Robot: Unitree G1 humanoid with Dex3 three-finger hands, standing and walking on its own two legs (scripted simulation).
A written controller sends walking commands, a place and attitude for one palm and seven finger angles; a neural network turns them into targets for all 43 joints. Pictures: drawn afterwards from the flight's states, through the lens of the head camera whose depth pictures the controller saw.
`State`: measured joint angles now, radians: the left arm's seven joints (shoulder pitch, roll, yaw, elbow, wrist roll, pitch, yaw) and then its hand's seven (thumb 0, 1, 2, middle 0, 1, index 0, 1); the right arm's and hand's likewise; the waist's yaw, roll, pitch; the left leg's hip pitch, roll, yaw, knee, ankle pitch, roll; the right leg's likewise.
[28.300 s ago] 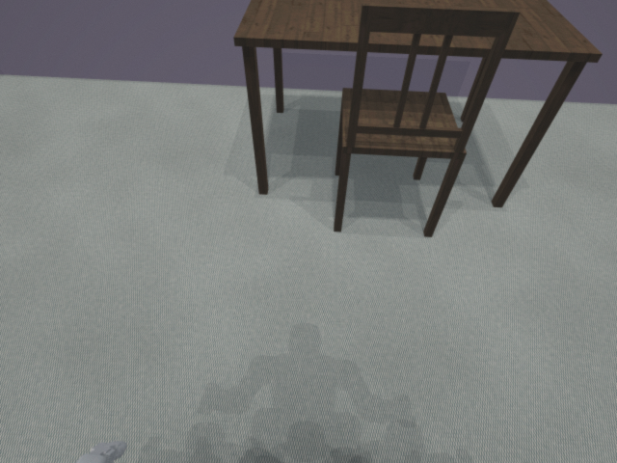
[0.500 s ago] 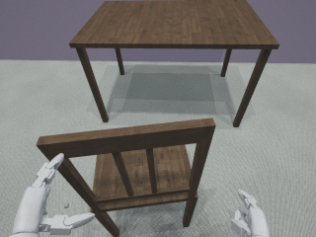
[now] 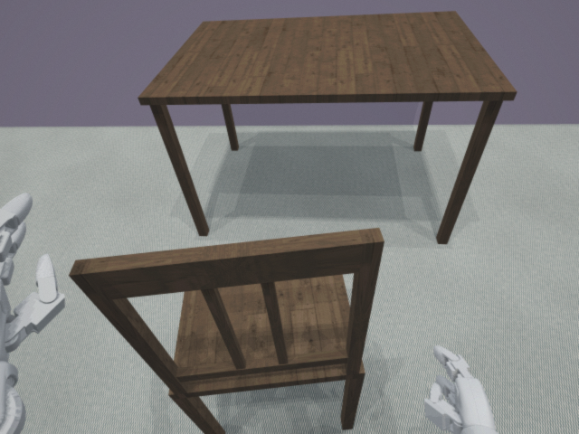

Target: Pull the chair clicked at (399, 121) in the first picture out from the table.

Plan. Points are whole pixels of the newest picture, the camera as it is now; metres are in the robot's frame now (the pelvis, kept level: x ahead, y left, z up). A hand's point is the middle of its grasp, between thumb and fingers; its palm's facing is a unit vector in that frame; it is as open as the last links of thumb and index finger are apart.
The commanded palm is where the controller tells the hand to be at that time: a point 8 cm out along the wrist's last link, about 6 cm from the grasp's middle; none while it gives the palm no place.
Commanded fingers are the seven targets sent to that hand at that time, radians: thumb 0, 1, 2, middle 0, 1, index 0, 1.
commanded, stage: draw the hand back to the body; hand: left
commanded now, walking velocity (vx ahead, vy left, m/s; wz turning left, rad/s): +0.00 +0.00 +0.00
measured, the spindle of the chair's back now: (226, 330) +0.30 +0.16 -0.08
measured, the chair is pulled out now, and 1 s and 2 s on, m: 0.60 0.60 0.60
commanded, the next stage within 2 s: step back with the hand held close in 0.24 s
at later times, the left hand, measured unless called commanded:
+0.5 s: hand (60, 291) +0.20 +0.27 +0.17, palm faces +0.41 -0.77 -0.49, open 7.4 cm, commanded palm +0.14 +0.31 +0.18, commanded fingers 0.00 0.90 0.90 -0.20 -0.30 -0.20 -0.30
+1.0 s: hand (7, 370) +0.13 +0.29 +0.16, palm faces +0.39 -0.79 -0.47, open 7.4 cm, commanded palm +0.07 +0.33 +0.18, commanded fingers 0.00 0.90 0.90 -0.20 -0.30 -0.20 -0.30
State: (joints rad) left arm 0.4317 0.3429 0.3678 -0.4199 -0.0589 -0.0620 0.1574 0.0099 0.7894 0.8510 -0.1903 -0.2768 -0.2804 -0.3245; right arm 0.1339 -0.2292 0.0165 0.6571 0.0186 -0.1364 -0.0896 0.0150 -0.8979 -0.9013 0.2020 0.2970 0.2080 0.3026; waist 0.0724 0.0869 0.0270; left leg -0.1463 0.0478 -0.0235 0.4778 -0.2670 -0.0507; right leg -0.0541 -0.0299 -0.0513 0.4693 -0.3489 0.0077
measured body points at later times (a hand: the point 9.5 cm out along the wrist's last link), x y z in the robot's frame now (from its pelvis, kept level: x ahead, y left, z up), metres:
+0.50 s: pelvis -0.01 +0.01 +0.00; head +0.01 -0.01 +0.45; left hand +0.18 +0.31 +0.20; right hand +0.18 -0.23 -0.09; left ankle +0.00 +0.16 -0.74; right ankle -0.06 -0.12 -0.74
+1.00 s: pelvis -0.08 +0.03 -0.01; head -0.05 +0.04 +0.44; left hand +0.10 +0.33 +0.18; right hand +0.10 -0.21 -0.09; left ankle +0.00 +0.15 -0.73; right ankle -0.06 -0.12 -0.74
